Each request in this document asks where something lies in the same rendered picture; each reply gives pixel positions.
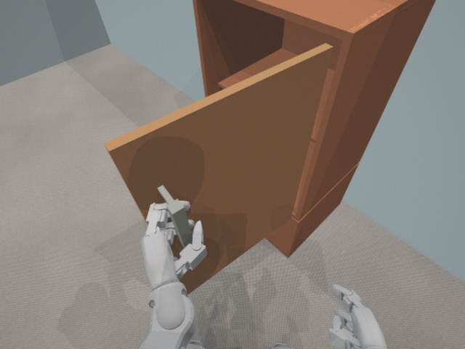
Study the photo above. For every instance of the right robot hand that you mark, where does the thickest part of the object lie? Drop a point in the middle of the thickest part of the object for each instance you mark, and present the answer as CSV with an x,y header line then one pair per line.
x,y
361,329

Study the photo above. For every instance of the handle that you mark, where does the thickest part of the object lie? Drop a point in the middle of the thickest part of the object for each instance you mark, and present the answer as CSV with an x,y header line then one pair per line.
x,y
178,217

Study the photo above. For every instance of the left robot hand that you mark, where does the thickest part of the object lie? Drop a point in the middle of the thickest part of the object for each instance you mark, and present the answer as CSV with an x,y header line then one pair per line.
x,y
157,254

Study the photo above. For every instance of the cupboard door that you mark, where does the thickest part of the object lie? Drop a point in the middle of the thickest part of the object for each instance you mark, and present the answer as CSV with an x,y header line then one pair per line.
x,y
237,156

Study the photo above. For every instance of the robot left forearm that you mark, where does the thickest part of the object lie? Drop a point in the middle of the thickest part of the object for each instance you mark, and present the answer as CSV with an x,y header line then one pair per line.
x,y
173,320

